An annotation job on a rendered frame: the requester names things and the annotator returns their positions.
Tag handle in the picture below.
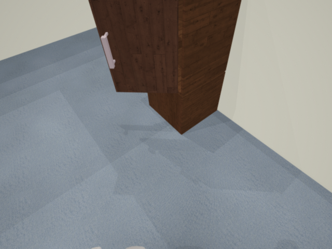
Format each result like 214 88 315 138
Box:
101 32 116 68

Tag cupboard door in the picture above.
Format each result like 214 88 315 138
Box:
88 0 178 93

